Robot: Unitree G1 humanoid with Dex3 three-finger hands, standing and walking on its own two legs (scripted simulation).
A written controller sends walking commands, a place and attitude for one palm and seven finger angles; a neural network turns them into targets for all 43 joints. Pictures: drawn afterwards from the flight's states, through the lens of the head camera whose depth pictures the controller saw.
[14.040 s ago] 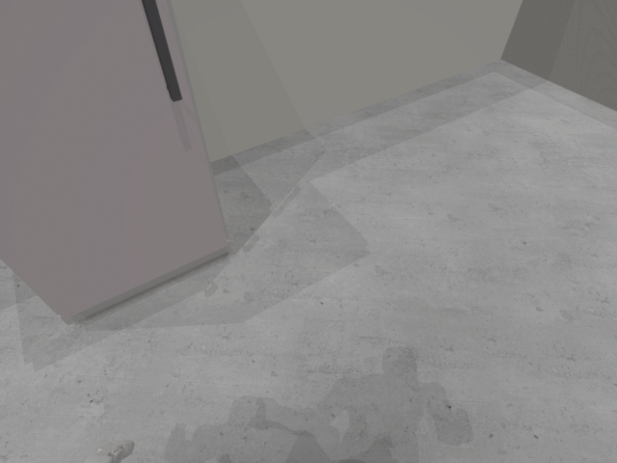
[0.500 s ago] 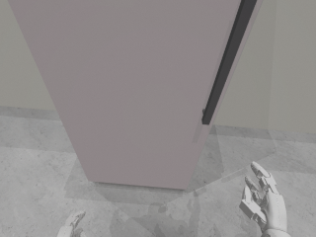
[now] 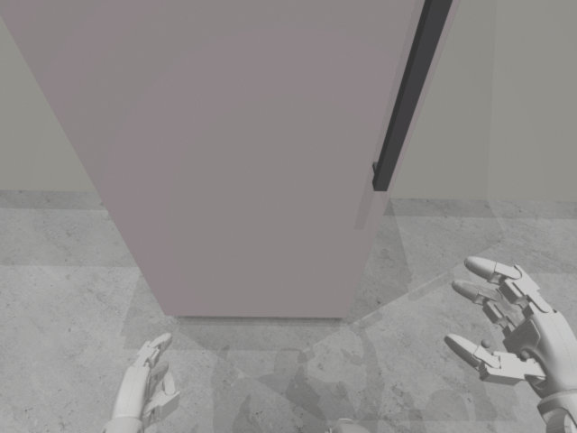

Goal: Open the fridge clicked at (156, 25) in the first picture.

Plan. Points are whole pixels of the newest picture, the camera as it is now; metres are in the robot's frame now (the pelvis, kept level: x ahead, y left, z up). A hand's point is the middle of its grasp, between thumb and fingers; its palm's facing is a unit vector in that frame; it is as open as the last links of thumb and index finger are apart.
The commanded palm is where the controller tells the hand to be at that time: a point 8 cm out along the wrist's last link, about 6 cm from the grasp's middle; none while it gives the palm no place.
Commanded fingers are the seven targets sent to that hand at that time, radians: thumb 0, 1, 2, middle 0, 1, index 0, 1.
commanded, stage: raise the hand to about handle height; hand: right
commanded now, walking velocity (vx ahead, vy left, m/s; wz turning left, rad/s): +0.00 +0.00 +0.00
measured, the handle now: (412, 62) +0.55 -0.14 +0.25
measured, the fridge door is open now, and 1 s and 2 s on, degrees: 0 0 0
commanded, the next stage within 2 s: move the hooked fingers beside the handle in 1.38 s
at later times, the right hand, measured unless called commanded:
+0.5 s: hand out of the picture +0.27 -0.29 +0.17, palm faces +0.02 +1.00 -0.07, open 13.2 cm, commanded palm +0.23 -0.34 +0.18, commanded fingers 0.00 0.50 -0.30 0.30 1.20 0.30 1.20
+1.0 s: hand out of the picture +0.28 -0.33 +0.23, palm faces +0.04 +0.99 -0.10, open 14.0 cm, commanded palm +0.23 -0.36 +0.24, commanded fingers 0.00 0.50 -0.30 0.30 1.20 0.30 1.20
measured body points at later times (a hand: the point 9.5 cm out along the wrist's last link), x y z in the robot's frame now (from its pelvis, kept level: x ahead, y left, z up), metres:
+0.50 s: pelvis +0.02 -0.05 +0.03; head +0.01 -0.05 +0.48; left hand +0.20 +0.19 -0.01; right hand +0.26 -0.35 +0.18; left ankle -0.02 +0.08 -0.69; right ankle +0.08 -0.12 -0.69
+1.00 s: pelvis -0.01 -0.04 +0.04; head -0.03 -0.03 +0.49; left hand +0.18 +0.18 -0.03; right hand +0.27 -0.38 +0.24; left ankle -0.02 +0.08 -0.69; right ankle +0.08 -0.12 -0.69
